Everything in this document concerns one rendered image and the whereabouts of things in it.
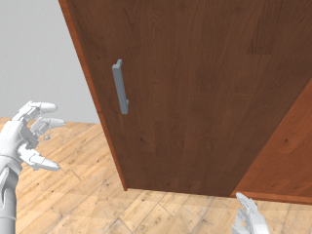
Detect wardrobe door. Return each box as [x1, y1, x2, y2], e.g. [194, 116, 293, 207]
[234, 78, 312, 198]
[67, 0, 312, 198]

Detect right robot hand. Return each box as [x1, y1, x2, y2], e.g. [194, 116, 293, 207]
[232, 192, 270, 234]

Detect left robot forearm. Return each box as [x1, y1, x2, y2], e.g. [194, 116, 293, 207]
[0, 155, 22, 234]

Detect left robot hand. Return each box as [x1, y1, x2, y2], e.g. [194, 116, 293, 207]
[0, 101, 65, 172]

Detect handle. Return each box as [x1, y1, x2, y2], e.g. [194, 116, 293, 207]
[112, 59, 129, 114]

